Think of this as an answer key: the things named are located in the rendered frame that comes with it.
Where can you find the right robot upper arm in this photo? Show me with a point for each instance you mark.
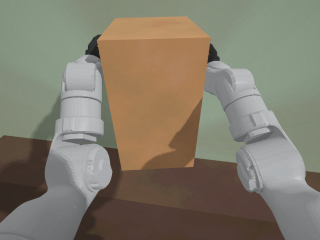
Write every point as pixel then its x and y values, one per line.
pixel 273 169

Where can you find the left robot forearm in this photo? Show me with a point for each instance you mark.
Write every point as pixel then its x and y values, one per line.
pixel 80 108

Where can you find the robot left hand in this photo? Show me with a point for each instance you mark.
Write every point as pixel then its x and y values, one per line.
pixel 93 47

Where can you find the right robot forearm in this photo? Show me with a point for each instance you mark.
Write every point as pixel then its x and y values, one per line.
pixel 250 120

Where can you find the left robot upper arm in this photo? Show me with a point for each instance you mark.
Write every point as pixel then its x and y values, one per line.
pixel 74 175

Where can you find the pedestal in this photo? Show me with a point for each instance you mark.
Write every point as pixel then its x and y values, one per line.
pixel 205 202

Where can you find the robot right hand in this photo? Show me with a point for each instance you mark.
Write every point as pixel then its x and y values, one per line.
pixel 212 56

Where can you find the carton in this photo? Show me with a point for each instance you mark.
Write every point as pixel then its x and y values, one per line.
pixel 154 70

